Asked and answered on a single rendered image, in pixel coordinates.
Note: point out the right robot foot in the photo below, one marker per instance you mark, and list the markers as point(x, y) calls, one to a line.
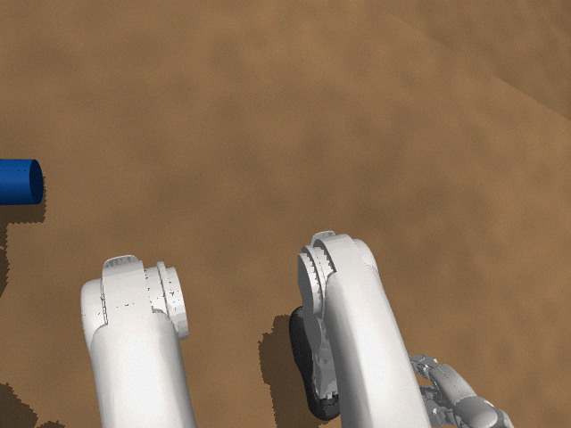
point(323, 409)

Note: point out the right robot arm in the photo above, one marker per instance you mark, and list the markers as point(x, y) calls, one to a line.
point(477, 412)

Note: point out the can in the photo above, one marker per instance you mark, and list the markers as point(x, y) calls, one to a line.
point(21, 182)

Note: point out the right robot hand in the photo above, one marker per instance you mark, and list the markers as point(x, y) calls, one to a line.
point(448, 389)

